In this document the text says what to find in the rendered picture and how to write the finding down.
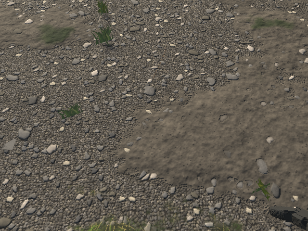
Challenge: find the robot right hand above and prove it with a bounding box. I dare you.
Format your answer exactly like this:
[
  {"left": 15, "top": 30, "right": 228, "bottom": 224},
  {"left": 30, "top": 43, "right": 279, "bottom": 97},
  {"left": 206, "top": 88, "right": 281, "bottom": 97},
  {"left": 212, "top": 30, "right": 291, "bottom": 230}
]
[{"left": 269, "top": 206, "right": 308, "bottom": 231}]

